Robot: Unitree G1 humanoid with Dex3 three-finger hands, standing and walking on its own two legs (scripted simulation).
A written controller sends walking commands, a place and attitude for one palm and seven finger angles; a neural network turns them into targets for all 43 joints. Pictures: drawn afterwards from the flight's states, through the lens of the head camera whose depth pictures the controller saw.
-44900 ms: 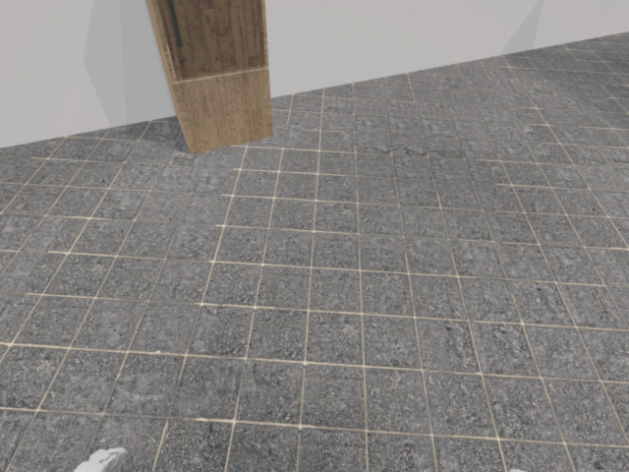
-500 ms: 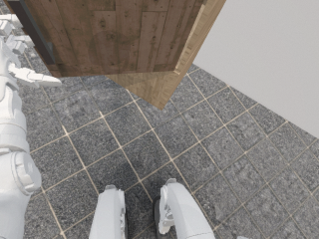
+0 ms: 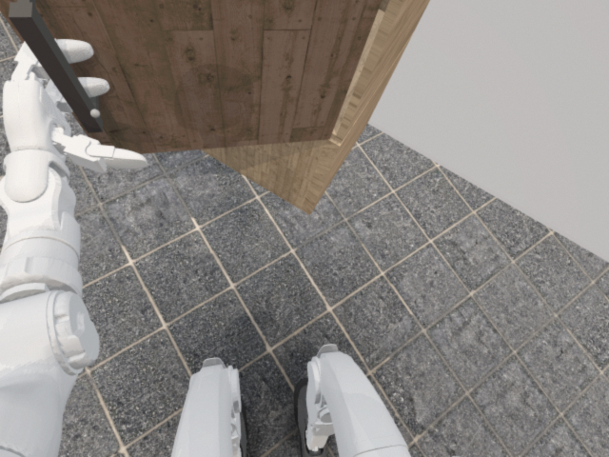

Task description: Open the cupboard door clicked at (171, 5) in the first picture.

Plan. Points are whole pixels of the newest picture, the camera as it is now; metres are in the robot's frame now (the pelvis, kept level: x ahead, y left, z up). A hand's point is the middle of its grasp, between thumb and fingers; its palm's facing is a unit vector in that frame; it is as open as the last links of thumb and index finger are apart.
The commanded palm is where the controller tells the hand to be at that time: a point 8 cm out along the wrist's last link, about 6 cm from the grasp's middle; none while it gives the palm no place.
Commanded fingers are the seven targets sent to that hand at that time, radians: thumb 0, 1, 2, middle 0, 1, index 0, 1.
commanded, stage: slide the fingers in behind the handle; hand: left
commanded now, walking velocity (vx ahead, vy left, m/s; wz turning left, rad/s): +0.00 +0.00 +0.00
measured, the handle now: (65, 66) +0.58 +0.24 +0.04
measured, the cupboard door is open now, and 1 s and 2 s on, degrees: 41 41 68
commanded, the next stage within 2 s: close the thumb around the handle in 0.34 s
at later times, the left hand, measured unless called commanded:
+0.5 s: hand (94, 113) +0.53 +0.21 +0.03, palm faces +0.11 -0.99 -0.02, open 13.9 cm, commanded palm +0.50 +0.24 +0.03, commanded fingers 0.00 -0.28 0.40 -0.32 -1.22 -0.32 -1.22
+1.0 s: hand (96, 110) +0.53 +0.21 +0.03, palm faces +0.12 -0.99 -0.03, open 6.5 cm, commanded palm +0.51 +0.23 +0.03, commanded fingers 0.00 0.90 0.90 -0.40 -1.35 -0.40 -1.35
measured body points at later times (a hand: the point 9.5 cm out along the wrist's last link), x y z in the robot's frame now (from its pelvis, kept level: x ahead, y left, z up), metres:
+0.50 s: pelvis +0.00 +0.00 +0.00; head +0.18 +0.04 +0.41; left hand +0.51 +0.27 +0.03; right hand +0.02 -0.27 -0.11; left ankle +0.02 +0.08 -0.59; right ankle +0.04 -0.11 -0.59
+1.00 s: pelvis +0.00 +0.00 +0.00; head +0.19 +0.04 +0.41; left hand +0.52 +0.26 +0.03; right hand +0.02 -0.26 -0.11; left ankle +0.02 +0.08 -0.59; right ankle +0.04 -0.11 -0.59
